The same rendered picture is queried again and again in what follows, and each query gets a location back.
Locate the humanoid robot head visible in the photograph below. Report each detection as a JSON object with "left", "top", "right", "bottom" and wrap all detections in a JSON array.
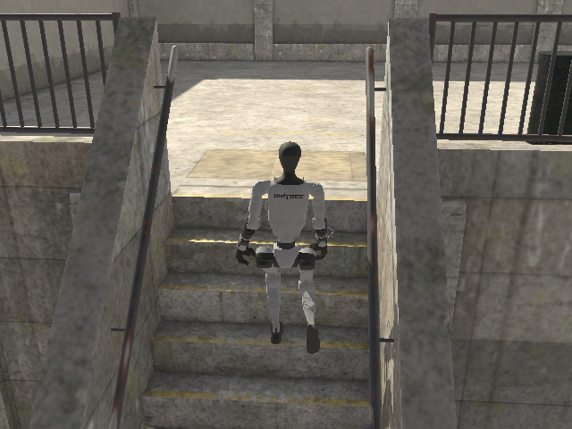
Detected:
[{"left": 273, "top": 141, "right": 304, "bottom": 185}]

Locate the robot right forearm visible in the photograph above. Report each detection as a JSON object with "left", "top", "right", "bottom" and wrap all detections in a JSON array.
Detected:
[{"left": 315, "top": 218, "right": 327, "bottom": 247}]

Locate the robot left hand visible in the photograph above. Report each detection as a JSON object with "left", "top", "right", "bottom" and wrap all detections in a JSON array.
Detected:
[{"left": 235, "top": 247, "right": 256, "bottom": 265}]

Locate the robot left forearm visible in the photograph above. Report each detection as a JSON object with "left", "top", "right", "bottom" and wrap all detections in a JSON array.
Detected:
[{"left": 237, "top": 216, "right": 255, "bottom": 251}]

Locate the robot right upper arm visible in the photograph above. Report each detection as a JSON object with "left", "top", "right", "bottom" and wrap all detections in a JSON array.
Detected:
[{"left": 307, "top": 181, "right": 325, "bottom": 230}]

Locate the robot left thigh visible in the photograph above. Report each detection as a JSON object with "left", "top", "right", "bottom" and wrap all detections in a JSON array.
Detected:
[{"left": 256, "top": 247, "right": 281, "bottom": 287}]

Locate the robot right hand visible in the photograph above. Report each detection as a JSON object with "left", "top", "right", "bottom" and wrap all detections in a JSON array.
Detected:
[{"left": 309, "top": 243, "right": 328, "bottom": 260}]

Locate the robot left upper arm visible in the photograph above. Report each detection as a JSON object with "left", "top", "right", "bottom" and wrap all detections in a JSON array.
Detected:
[{"left": 247, "top": 180, "right": 270, "bottom": 230}]

